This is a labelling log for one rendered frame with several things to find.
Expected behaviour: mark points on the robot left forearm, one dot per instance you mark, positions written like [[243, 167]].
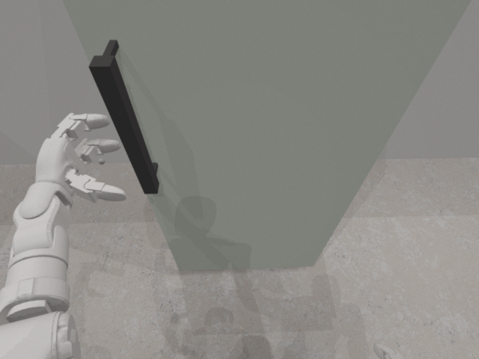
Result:
[[36, 281]]

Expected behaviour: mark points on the fridge door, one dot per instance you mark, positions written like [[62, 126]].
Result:
[[264, 116]]

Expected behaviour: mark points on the robot left upper arm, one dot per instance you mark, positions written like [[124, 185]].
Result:
[[49, 336]]

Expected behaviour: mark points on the right robot hand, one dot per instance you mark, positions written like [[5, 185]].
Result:
[[384, 352]]

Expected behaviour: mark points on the handle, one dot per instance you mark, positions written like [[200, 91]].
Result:
[[104, 68]]

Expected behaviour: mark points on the left robot hand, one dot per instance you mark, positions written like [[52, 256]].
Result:
[[57, 158]]

